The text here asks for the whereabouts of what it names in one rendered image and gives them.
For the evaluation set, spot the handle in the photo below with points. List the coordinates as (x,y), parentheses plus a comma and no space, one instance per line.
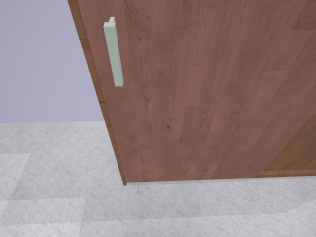
(111,36)

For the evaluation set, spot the wardrobe door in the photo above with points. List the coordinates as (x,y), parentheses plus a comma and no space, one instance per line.
(212,89)
(299,153)

